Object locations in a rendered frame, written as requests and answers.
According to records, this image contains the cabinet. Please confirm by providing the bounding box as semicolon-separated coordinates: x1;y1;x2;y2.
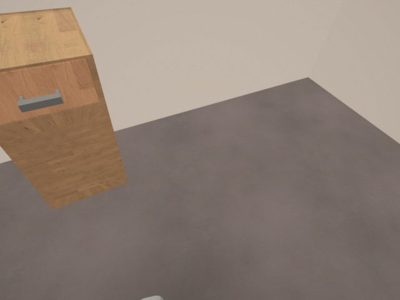
0;7;128;210

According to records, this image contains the drawer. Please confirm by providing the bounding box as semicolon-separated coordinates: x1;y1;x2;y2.
0;58;99;124

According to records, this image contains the handle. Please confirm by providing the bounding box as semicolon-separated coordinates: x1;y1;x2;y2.
17;88;64;113

